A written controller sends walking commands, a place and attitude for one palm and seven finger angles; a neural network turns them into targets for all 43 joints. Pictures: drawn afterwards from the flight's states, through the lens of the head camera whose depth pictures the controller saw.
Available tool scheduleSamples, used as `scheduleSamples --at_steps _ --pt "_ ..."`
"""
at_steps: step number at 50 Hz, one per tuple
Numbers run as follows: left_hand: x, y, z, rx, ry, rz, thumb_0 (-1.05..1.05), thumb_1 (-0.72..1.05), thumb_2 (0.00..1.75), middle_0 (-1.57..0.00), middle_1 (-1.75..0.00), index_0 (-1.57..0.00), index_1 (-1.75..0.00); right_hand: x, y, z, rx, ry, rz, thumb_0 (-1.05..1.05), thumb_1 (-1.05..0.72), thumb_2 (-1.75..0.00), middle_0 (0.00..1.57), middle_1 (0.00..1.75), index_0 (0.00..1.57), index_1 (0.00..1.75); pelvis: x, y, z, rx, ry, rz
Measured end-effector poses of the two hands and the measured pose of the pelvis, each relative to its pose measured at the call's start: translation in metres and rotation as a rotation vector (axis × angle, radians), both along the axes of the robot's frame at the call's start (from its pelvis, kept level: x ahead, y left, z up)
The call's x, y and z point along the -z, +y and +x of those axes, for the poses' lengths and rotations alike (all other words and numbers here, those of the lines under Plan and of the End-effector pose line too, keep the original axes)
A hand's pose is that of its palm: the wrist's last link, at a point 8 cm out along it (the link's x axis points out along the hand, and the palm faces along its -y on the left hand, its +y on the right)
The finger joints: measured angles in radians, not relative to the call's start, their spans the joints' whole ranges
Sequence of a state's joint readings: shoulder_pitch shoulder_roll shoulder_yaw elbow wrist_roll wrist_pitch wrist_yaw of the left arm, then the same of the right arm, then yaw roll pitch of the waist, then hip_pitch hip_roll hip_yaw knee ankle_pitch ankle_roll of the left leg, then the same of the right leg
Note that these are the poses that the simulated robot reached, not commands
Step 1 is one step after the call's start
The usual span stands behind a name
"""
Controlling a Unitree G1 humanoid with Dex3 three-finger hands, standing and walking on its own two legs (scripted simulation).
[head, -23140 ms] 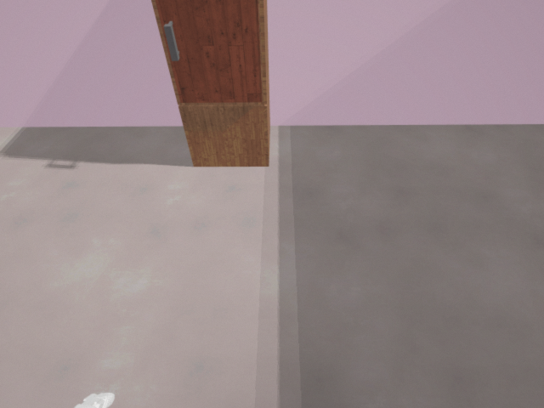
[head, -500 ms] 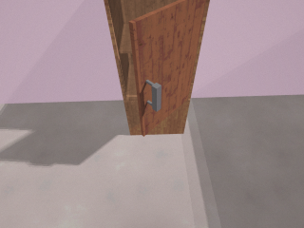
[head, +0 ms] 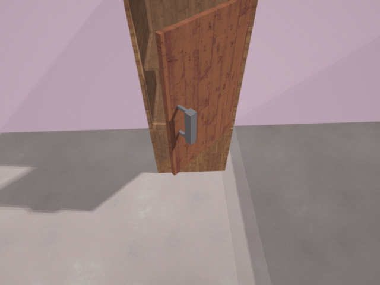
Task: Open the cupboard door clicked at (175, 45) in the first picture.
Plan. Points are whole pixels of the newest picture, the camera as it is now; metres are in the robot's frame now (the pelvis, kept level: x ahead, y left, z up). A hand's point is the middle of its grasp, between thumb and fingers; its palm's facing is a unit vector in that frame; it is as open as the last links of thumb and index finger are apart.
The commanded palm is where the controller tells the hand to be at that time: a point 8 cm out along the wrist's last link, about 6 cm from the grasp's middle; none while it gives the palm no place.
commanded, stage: look to check the result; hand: left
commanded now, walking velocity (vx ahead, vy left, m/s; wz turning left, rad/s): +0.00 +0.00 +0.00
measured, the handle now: (185, 124) +0.60 +0.05 -0.06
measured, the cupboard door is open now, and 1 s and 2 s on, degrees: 44 44 44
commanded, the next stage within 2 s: walk to a spot facing it in 0.48 s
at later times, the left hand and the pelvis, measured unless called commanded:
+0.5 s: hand out of the picture +0.01 +0.17 -0.17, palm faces +0.02 -0.98 -0.22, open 7.4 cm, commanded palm none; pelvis +0.01 -0.01 +0.00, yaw +0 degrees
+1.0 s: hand out of the picture +0.07 +0.18 -0.18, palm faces -0.11 -0.96 -0.26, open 7.4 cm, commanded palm none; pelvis +0.00 -0.01 -0.01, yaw -10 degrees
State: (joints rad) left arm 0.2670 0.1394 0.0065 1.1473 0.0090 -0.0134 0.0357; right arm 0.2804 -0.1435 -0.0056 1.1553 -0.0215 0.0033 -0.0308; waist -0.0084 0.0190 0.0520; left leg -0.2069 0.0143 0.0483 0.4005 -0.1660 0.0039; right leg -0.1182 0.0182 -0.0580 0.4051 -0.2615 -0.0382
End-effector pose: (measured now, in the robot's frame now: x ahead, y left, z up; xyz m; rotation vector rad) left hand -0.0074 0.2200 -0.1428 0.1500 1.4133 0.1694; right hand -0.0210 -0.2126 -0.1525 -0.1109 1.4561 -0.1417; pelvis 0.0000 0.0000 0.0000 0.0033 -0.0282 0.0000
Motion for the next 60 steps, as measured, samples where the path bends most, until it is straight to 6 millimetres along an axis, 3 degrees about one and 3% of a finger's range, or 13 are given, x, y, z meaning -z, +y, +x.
scheduleSamples --at_steps 14,31,40,49,56,60 --pt "-0.002 -0.001 -0.004 -0.009 0.032 0.005 0.0 0.91 0.9 -0.2 -0.3 -0.2 -0.3 0.0 -0.007 0.027 -0.022 -0.034 -0.009 0.01 -0.92 -0.89 0.2 0.3 0.2 0.3 -0.001 -0.002 0.007 0.0 0.003 0.002" --pt "-0.005 0.004 0.026 0.011 -0.018 0.026 0.0 0.91 0.9 -0.2 -0.3 -0.2 -0.3 -0.002 -0.02 0.045 -0.031 -0.055 -0.026 0.0 -0.91 -0.89 0.2 0.3 0.2 0.3 -0.002 -0.007 0.016 0.001 0.007 0.005" --pt "0.0 0.007 0.038 0.04 -0.002 0.029 0.0 0.91 0.9 -0.2 -0.3 -0.2 -0.3 0.001 -0.026 0.044 0.044 -0.075 -0.05 0.0 -0.91 -0.89 0.2 0.3 0.2 0.3 0.004 -0.008 0.015 0.066 0.014 0.0" --pt "0.003 0.013 0.076 0.139 -0.032 0.051 0.0 0.91 0.9 -0.2 -0.3 -0.2 -0.3 0.006 -0.043 0.026 0.129 -0.115 -0.09 0.0 -0.91 -0.89 0.2 0.3 0.2 0.3 0.013 -0.011 0.005 0.168 0.026 0.026" --pt "-0.005 -0.004 0.115 0.235 -0.146 0.101 0.0 0.91 0.9 -0.2 -0.3 -0.19 -0.3 0.023 -0.074 0.011 0.182 -0.114 -0.077 0.01 -0.91 -0.89 0.2 0.3 0.2 0.3 0.024 -0.032 -0.004 0.228 0.024 0.026" --pt "-0.011 -0.015 0.12 0.276 -0.13 0.109 0.0 0.91 0.9 -0.2 -0.3 -0.2 -0.3 0.012 -0.09 0.019 0.223 -0.151 -0.096 0.01 -0.91 -0.89 0.2 0.3 0.2 0.3 0.015 -0.037 -0.005 0.276 0.028 0.027"
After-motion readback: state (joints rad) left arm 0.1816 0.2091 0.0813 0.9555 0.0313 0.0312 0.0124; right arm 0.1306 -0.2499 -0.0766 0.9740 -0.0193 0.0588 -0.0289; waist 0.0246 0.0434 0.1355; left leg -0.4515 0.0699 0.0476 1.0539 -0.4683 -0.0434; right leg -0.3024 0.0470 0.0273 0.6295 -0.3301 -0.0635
